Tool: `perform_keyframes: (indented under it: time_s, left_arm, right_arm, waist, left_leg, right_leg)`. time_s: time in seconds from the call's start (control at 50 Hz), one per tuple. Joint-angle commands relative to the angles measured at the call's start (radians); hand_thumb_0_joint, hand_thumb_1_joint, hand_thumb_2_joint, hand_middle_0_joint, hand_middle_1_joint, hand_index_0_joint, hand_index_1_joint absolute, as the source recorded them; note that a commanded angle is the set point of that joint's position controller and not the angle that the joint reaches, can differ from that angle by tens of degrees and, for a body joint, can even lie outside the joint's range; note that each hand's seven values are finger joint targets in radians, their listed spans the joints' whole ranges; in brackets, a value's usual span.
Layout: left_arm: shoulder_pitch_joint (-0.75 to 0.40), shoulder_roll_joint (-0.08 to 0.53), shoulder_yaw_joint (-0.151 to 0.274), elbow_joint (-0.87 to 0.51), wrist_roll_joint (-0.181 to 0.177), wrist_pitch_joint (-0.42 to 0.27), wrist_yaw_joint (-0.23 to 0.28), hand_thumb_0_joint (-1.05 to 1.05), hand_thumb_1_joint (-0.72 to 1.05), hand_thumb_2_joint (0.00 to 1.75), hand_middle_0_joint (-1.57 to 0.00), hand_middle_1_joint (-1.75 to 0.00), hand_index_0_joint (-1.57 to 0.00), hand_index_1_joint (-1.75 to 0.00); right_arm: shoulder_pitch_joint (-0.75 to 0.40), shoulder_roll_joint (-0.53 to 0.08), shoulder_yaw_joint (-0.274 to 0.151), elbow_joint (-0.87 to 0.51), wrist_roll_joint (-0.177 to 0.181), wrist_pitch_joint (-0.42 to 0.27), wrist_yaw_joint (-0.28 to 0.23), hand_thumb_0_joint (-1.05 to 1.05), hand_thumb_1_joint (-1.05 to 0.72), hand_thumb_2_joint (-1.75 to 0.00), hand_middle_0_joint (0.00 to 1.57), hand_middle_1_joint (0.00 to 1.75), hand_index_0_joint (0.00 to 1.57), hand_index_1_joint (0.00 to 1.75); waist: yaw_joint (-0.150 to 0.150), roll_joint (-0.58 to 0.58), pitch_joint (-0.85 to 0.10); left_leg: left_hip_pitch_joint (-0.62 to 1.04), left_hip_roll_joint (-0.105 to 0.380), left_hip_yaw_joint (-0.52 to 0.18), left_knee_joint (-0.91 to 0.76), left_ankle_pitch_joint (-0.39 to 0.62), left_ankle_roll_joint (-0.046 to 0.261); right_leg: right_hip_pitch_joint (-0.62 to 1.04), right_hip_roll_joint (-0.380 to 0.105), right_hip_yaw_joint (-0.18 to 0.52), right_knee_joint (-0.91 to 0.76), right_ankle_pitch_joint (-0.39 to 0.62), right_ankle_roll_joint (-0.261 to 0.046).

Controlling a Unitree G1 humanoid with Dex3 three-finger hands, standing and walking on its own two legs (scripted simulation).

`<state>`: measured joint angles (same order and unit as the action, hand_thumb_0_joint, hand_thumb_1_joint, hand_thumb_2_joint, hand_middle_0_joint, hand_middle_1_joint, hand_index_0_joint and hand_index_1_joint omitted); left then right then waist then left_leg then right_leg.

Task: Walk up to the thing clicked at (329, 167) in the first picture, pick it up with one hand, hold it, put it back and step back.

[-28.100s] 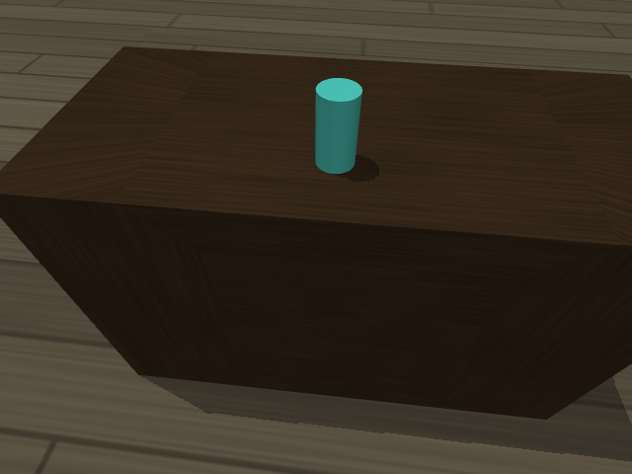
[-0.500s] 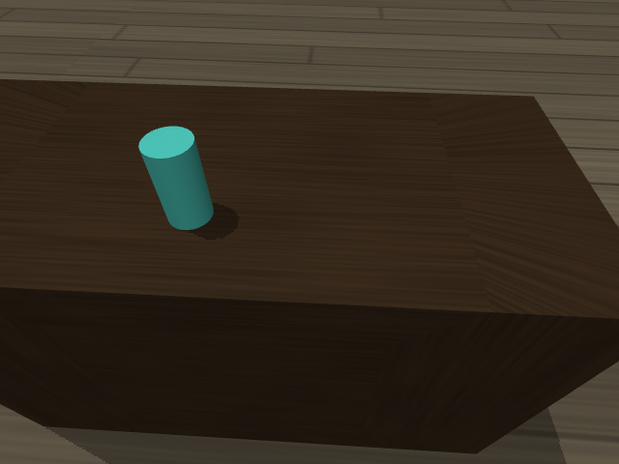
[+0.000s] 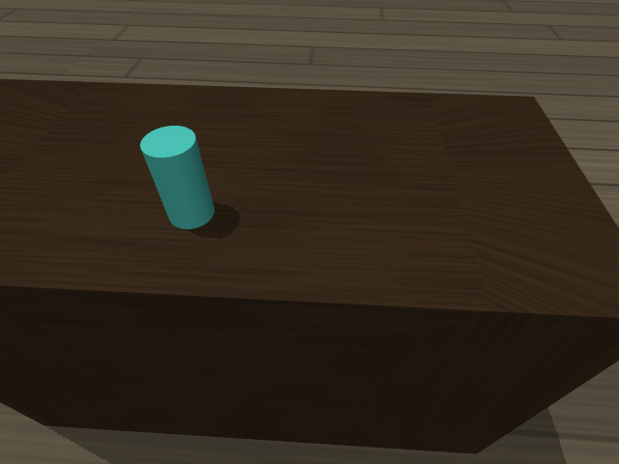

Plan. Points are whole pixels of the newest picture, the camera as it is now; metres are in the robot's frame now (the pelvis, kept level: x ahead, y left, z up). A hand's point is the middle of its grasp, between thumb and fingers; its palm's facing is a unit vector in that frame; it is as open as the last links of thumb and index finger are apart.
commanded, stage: stand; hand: left
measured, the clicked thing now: (181, 180) +0.49 +0.21 +0.09
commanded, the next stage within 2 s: step back in 0.58 s
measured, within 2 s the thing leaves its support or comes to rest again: neither
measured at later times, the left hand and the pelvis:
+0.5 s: hand out of the picture +0.07 +0.26 -0.15, palm faces -0.03 -0.94 -0.35, open 7.4 cm; pelvis +0.00 +0.00 +0.00, yaw +0 degrees
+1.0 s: hand out of the picture +0.07 +0.32 -0.18, palm faces -0.01 -0.93 -0.36, open 7.4 cm; pelvis -0.07 +0.06 -0.02, yaw +1 degrees
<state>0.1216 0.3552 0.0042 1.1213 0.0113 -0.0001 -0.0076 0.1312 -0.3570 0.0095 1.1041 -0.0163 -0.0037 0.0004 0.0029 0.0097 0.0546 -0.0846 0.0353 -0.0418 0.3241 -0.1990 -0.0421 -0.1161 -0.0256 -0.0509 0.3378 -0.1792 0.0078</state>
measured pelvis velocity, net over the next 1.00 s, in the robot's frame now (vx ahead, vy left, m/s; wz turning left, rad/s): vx -0.07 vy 0.06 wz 0.01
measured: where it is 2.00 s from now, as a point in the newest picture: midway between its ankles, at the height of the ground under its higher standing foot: outside the picture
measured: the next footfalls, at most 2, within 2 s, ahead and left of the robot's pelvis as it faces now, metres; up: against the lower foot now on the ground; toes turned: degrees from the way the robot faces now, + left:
right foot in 1.30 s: -0.13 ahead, -0.07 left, +0.00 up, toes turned -3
left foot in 1.66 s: -0.20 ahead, +0.17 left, +0.00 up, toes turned -1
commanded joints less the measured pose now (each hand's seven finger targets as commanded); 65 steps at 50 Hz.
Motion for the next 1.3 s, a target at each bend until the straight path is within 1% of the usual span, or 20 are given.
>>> perform_keyframes:
  time_s: [0.0,0.54,0.56,0.62,0.64,0.66,0.68,0.72,0.76,0.82,0.84,0.86,0.88,0.9,0.94,1.1,1.18,1.22,1.26,1.28]
  left_arm:
    - [-0.033,0.216,0.043,-0.062,-0.001,-0.028,0.013,0.0,0.9,0.9,-0.2,-0.3,-0.2,-0.3]
    - [-0.033,0.217,0.042,-0.063,-0.002,-0.031,0.014,0.0,0.9,0.9,-0.2,-0.3,-0.2,-0.3]
    - [-0.036,0.273,0.095,-0.081,-0.018,-0.016,0.02,0.0,0.9,0.9,-0.2,-0.3,-0.2,-0.3]
    - [-0.015,0.282,0.113,-0.124,-0.021,-0.003,0.026,0.0,0.9,0.9,-0.2,-0.3,-0.2,-0.3]
    - [-0.038,0.29,0.119,-0.151,-0.015,0.001,0.027,0.0,0.9,0.9,-0.2,-0.3,-0.2,-0.3]
    - [-0.081,0.296,0.12,-0.182,-0.004,0.005,0.028,0.0,0.9,0.9,-0.2,-0.3,-0.2,-0.3]
    - [-0.091,0.296,0.124,-0.205,0.011,0.006,0.03,0.0,0.9,0.9,-0.2,-0.3,-0.2,-0.3]
    - [-0.161,0.287,0.12,-0.245,0.017,0.009,0.034,0.0,0.9,0.9,-0.2,-0.3,-0.2,-0.3]
    - [-0.158,0.276,0.115,-0.267,0.023,0.013,0.036,0.0,0.9,0.9,-0.2,-0.3,-0.2,-0.3]
    - [-0.144,0.249,0.105,-0.293,0.002,0.04,0.03,0.0,0.9,0.9,-0.2,-0.3,-0.2,-0.3]
    - [-0.093,0.184,0.093,-0.307,-0.01,0.051,0.029,0.0,0.9,0.9,-0.2,-0.3,-0.2,-0.3]
    - [-0.068,0.166,0.093,-0.307,-0.012,0.059,0.038,0.0,0.9,0.9,-0.2,-0.3,-0.2,-0.3]
    - [-0.089,0.211,0.109,-0.288,-0.004,0.064,0.05,0.0,0.9,0.9,-0.2,-0.3,-0.2,-0.3]
    - [-0.1,0.23,0.114,-0.282,0.0,0.067,0.055,0.0,0.9,0.9,-0.2,-0.3,-0.2,-0.3]
    - [-0.006,0.215,0.108,-0.265,-0.017,0.063,0.052,0.0,0.9,0.9,-0.2,-0.3,-0.2,-0.3]
    - [-0.009,0.205,0.115,-0.325,-0.002,0.045,0.037,0.0,0.9,0.9,-0.2,-0.3,-0.2,-0.3]
    - [0.067,0.201,0.118,-0.314,0.001,0.037,0.026,0.0,0.9,0.9,-0.2,-0.3,-0.2,-0.3]
    - [0.097,0.203,0.125,-0.3,0.006,0.035,0.018,0.0,0.9,0.9,-0.2,-0.3,-0.2,-0.3]
    - [0.198,0.191,0.127,-0.265,0.012,0.027,0.016,0.0,0.9,0.9,-0.2,-0.3,-0.2,-0.3]
    - [0.174,0.232,0.136,-0.276,0.027,0.021,0.017,0.0,0.9,0.9,-0.2,-0.3,-0.2,-0.3]
  right_arm:
    - [-0.039,-0.21,-0.043,-0.059,0.004,-0.018,-0.012,0.0,-0.9,-0.9,0.2,0.3,0.2,0.3]
    - [-0.026,-0.212,-0.046,-0.049,0.003,-0.016,-0.009,0.0,-0.9,-0.9,0.2,0.3,0.2,0.3]
    - [-0.058,-0.251,-0.066,-0.071,0.006,0.004,-0.005,0.0,-0.9,-0.9,0.2,0.3,0.2,0.3]
    - [-0.006,-0.217,-0.075,-0.111,0.024,0.019,-0.007,0.0,-0.9,-0.9,0.2,0.3,0.2,0.3]
    - [0.011,-0.212,-0.081,-0.127,0.025,0.027,-0.007,0.0,-0.9,-0.9,0.2,0.3,0.2,0.3]
    - [0.026,-0.208,-0.088,-0.14,0.021,0.039,-0.005,0.0,-0.9,-0.9,0.2,0.3,0.2,0.3]
    - [0.036,-0.214,-0.097,-0.152,0.012,0.049,-0.003,0.0,-0.9,-0.9,0.2,0.3,0.2,0.3]
    - [0.088,-0.216,-0.106,-0.172,0.02,0.058,0.0,0.0,-0.9,-0.9,0.2,0.3,0.2,0.3]
    - [0.112,-0.222,-0.111,-0.181,0.019,0.051,-0.001,0.0,-0.9,-0.9,0.2,0.3,0.2,0.3]
    - [0.159,-0.212,-0.121,-0.171,-0.014,0.032,-0.003,0.0,-0.9,-0.9,0.2,0.3,0.2,0.3]
    - [0.122,-0.283,-0.139,-0.2,-0.041,0.024,-0.008,0.0,-0.9,-0.9,0.2,0.3,0.2,0.3]
    - [0.066,-0.385,-0.156,-0.229,-0.038,0.017,-0.004,0.0,-0.9,-0.9,0.2,0.3,0.2,0.3]
    - [0.063,-0.417,-0.162,-0.244,-0.023,0.016,-0.005,0.0,-0.9,-0.9,0.2,0.3,0.2,0.3]
    - [0.023,-0.37,-0.155,-0.255,-0.018,0.014,-0.012,0.0,-0.9,-0.9,0.2,0.3,0.2,0.3]
    - [-0.054,-0.288,-0.129,-0.271,-0.024,0.013,-0.027,0.0,-0.9,-0.9,0.2,0.3,0.2,0.3]
    - [0.066,-0.26,-0.131,-0.299,-0.008,0.015,-0.04,0.0,-0.9,-0.9,0.2,0.3,0.2,0.3]
    - [0.022,-0.285,-0.133,-0.33,-0.008,0.021,-0.036,0.0,-0.9,-0.9,0.2,0.3,0.2,0.3]
    - [0.009,-0.29,-0.133,-0.337,-0.005,0.026,-0.031,0.0,-0.9,-0.9,0.2,0.3,0.2,0.3]
    - [-0.044,-0.29,-0.128,-0.345,0.007,0.035,-0.025,0.0,-0.9,-0.9,0.2,0.3,0.2,0.3]
    - [-0.033,-0.248,-0.114,-0.345,0.013,0.037,-0.023,0.0,-0.9,-0.9,0.2,0.3,0.2,0.3]
  waist:
    - [0.005,-0.005,-0.073]
    - [0.001,-0.002,-0.057]
    - [0.013,-0.007,0.061]
    - [0.003,-0.062,-0.078]
    - [-0.002,-0.121,-0.107]
    - [-0.008,-0.188,-0.113]
    - [-0.002,-0.191,-0.096]
    - [-0.045,-0.188,-0.069]
    - [-0.037,-0.2,-0.084]
    - [-0.046,-0.099,-0.092]
    - [-0.015,0.105,-0.07]
    - [0.004,0.226,-0.079]
    - [-0.04,0.229,-0.112]
    - [-0.026,0.143,-0.1]
    - [0.044,0.122,-0.098]
    - [-0.046,0.115,-0.1]
    - [-0.028,0.133,-0.152]
    - [-0.023,0.141,-0.158]
    - [0.037,0.133,-0.152]
    - [0.021,0.035,-0.109]
  left_leg:
    - [-0.03,0.089,-0.06,-0.047,0.156,0.051]
    - [-0.043,0.087,-0.056,-0.052,0.126,0.05]
    - [-0.139,0.058,-0.049,0.071,0.259,0.083]
    - [-0.111,-0.004,0.007,0.284,0.255,0.085]
    - [-0.129,-0.043,0.035,0.387,0.094,0.081]
    - [-0.171,-0.079,0.03,0.522,-0.214,0.086]
    - [-0.194,-0.06,-0.027,0.637,-0.347,0.094]
    - [-0.215,-0.024,-0.085,0.664,-0.347,0.109]
    - [-0.238,-0.016,-0.042,0.522,-0.288,0.097]
    - [-0.16,-0.033,0.028,0.133,0.04,0.08]
    - [-0.149,0.127,-0.22,0.02,0.261,0.106]
    - [-0.101,0.27,-0.418,0.009,0.479,0.186]
    - [-0.18,0.332,-0.521,-0.007,0.426,0.262]
    - [-0.167,0.309,-0.442,0.02,0.383,0.272]
    - [-0.054,0.2,-0.235,0.102,0.454,0.225]
    - [0.112,0.249,-0.207,0.153,0.527,0.294]
    - [0.058,0.248,-0.187,0.164,0.379,0.283]
    - [-0.034,0.227,-0.179,0.166,0.28,0.253]
    - [-0.147,0.195,-0.133,0.23,0.197,0.197]
    - [-0.279,0.133,-0.1,0.288,0.072,0.135]
  right_leg:
    - [0.04,-0.111,0.09,-0.047,0.128,-0.029]
    - [0.035,-0.11,0.095,-0.059,0.109,-0.025]
    - [-0.03,-0.102,0.104,0.024,0.251,-0.04]
    - [-0.007,-0.183,0.152,0.045,0.397,-0.139]
    - [-0.017,-0.243,0.202,0.031,0.404,-0.19]
    - [-0.049,-0.32,0.266,0.013,0.383,-0.248]
    - [-0.11,-0.362,0.294,0.02,0.37,-0.286]
    - [-0.171,-0.334,0.238,0.066,0.346,-0.263]
    - [-0.124,-0.298,0.216,0.131,0.341,-0.221]
    - [-0.123,-0.188,0.138,0.328,0.187,-0.132]
    - [-0.226,-0.042,0.095,0.492,-0.032,-0.074]
    - [-0.362,0.129,0.132,0.632,-0.455,-0.042]
    - [-0.308,0.145,0.263,0.773,-0.525,-0.038]
    - [-0.332,0.132,0.301,0.853,-0.467,-0.047]
    - [-0.422,0.125,0.285,0.911,-0.341,-0.039]
    - [-0.388,0.09,0.205,0.686,-0.347,0.022]
    - [-0.262,0.048,0.125,0.479,-0.309,0.008]
    - [-0.164,0.045,0.078,0.345,-0.254,-0.01]
    - [-0.035,0.028,0.06,0.127,-0.071,-0.043]
    - [-0.01,-0.045,0.193,0.066,-0.072,-0.069]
